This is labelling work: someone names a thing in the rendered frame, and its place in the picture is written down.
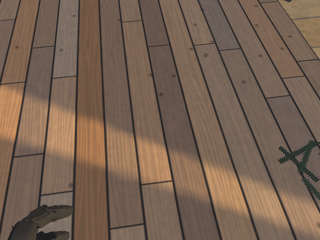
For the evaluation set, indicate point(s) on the robot left hand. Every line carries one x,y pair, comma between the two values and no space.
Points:
26,229

